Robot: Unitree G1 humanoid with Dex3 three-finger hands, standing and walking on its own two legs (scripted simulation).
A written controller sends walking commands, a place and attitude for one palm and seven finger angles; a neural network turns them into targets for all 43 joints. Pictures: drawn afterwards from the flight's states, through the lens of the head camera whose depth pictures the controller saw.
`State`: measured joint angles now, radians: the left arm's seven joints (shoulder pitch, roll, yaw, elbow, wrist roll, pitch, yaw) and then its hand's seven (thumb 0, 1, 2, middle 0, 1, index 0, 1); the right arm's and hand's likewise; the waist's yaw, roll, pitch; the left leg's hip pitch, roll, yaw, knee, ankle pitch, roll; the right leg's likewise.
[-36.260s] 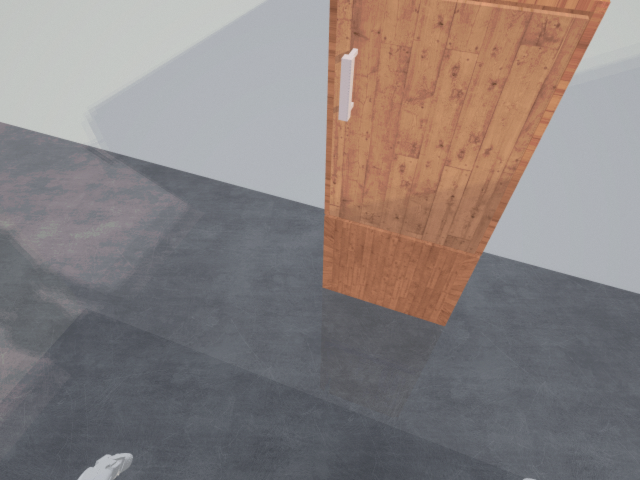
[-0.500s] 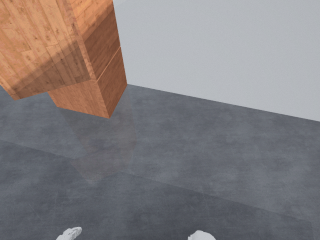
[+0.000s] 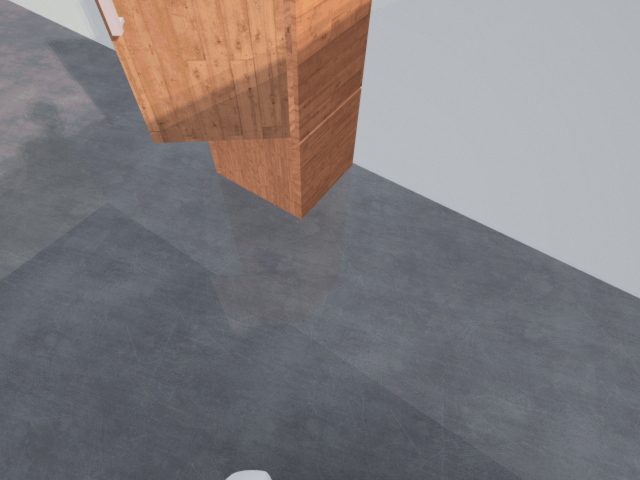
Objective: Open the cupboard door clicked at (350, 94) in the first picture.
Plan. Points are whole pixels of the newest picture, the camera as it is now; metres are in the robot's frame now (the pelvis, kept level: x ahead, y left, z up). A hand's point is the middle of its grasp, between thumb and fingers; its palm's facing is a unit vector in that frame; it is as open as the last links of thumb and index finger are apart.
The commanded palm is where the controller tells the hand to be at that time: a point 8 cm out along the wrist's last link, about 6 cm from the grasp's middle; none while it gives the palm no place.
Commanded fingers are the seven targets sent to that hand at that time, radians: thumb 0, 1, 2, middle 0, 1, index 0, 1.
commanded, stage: take the last steps up to it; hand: left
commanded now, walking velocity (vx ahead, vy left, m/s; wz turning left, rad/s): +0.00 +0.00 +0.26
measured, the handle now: out of the picture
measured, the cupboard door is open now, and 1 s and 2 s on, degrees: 39 39 39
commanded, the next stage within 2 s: come to a stop and stand still in 1.52 s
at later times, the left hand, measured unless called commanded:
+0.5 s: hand out of the picture +0.08 +0.20 -0.15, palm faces +0.18 -0.95 -0.23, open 7.4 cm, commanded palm none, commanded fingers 0.00 0.90 0.90 -0.20 -0.30 -0.20 -0.30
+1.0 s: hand out of the picture +0.08 +0.28 -0.18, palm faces +0.31 -0.93 -0.18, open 7.4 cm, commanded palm none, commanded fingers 0.00 0.90 0.90 -0.20 -0.30 -0.20 -0.30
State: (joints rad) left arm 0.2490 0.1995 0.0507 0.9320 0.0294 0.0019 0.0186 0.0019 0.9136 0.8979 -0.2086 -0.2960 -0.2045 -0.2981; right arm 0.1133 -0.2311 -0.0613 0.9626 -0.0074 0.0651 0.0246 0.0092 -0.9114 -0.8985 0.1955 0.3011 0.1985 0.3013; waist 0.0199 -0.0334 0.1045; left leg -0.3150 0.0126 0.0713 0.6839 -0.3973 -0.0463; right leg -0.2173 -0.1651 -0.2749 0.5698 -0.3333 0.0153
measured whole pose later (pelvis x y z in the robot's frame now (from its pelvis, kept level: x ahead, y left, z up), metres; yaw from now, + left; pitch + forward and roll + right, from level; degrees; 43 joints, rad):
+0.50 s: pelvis +0.04 +0.01 +0.00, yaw +8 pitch -1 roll +1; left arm 0.22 0.15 0.05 0.97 0.03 -0.03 -0.01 0.00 0.91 0.90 -0.20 -0.30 -0.20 -0.30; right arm 0.30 -0.23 -0.05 1.05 -0.02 0.04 0.01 0.01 -0.91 -0.90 0.20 0.30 0.20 0.30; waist 0.00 0.05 0.04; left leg -0.34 -0.05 -0.01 0.88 -0.45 0.02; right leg -0.24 -0.07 -0.15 0.60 -0.33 -0.02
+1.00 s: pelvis +0.18 +0.13 -0.01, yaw +12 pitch +0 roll +1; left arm 0.36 0.16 0.05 1.13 0.02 0.00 0.01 0.01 0.91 0.90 -0.21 -0.30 -0.20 -0.30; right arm 0.14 -0.16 -0.04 0.99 -0.03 -0.05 0.01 0.00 -0.91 -0.90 0.20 0.30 0.20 0.30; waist 0.04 -0.04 0.09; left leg -0.35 0.02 0.16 0.61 -0.26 0.05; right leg -0.35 -0.15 -0.05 1.20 -0.46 0.00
